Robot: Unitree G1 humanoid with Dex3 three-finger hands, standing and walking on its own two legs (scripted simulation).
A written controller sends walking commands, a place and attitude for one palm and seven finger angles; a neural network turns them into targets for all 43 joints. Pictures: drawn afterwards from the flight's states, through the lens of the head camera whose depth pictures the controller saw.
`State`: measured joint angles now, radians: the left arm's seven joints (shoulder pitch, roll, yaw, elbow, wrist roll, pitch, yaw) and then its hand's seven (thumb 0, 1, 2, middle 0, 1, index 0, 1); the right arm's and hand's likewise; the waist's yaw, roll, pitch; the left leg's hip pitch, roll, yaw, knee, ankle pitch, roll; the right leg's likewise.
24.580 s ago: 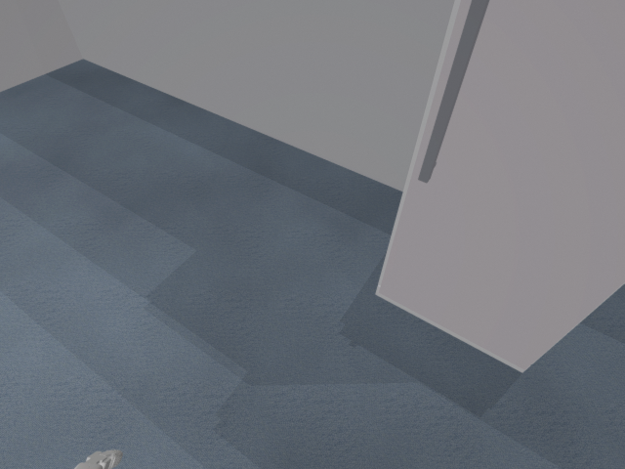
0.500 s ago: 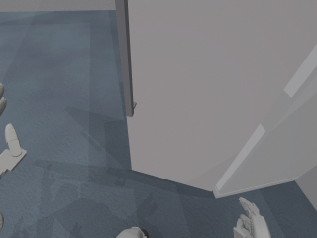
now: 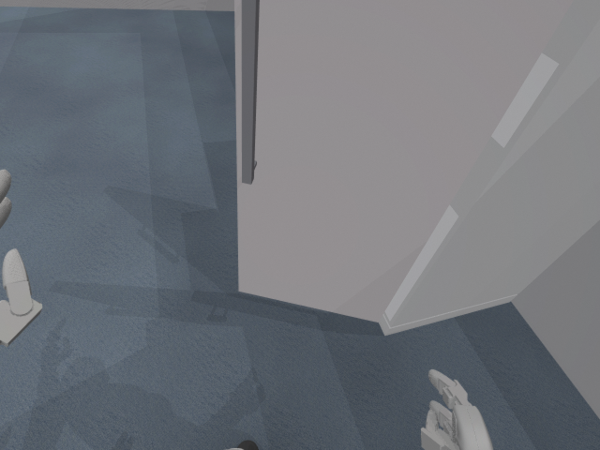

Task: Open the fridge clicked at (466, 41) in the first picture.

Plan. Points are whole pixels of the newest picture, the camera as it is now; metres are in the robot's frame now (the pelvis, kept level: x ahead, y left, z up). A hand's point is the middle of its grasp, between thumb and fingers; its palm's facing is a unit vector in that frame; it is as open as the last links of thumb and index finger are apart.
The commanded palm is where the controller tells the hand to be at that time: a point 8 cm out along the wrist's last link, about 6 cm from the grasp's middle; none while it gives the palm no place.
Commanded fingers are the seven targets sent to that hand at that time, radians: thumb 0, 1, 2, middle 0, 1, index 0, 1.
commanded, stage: stop stepping back and stand still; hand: left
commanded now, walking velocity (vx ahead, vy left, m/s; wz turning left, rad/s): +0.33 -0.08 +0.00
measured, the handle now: (252, 93) +0.69 +0.15 +0.12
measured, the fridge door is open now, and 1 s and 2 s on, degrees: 62 62 62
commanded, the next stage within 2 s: none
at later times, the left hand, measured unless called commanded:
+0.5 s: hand out of the picture +0.10 +0.27 +0.17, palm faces +0.38 -0.79 -0.48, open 7.4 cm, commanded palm +0.06 +0.31 +0.18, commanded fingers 0.00 0.90 0.90 -0.20 -0.30 -0.20 -0.30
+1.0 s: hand out of the picture +0.12 +0.28 +0.17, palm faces +0.46 -0.77 -0.44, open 7.4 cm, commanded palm +0.07 +0.32 +0.18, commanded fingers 0.00 0.90 0.90 -0.20 -0.30 -0.20 -0.30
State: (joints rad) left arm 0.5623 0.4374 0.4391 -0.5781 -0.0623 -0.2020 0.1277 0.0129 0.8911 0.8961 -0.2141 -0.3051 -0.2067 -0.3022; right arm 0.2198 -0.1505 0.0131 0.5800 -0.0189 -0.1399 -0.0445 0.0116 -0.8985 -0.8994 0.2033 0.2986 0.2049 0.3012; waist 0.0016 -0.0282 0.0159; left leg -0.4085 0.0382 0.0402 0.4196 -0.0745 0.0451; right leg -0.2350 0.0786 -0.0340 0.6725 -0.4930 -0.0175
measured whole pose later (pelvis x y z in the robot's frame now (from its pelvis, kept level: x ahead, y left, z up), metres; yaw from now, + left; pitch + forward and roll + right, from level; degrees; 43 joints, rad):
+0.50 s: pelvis -0.10 +0.02 -0.01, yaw -3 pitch -2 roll -1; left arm 0.57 0.48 0.44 -0.55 -0.03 -0.21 0.14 0.01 0.89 0.90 -0.22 -0.31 -0.21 -0.30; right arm 0.31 -0.17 0.01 0.64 -0.03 -0.11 -0.06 0.01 -0.90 -0.90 0.20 0.30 0.20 0.30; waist 0.00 -0.04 -0.01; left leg -0.48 0.03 0.03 0.86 -0.42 0.01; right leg -0.25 0.04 -0.05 0.51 -0.29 -0.10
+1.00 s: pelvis -0.08 +0.02 +0.00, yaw -2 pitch -1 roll +1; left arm 0.52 0.39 0.42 -0.46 -0.03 -0.21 0.16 0.01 0.89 0.90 -0.22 -0.31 -0.21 -0.30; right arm 0.26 -0.19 0.03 0.68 -0.02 -0.12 -0.05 0.01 -0.90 -0.90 0.20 0.30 0.21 0.30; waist 0.04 -0.02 0.00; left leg -0.38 0.02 0.05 0.75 -0.36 0.00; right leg -0.23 0.02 -0.06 0.54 -0.29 -0.06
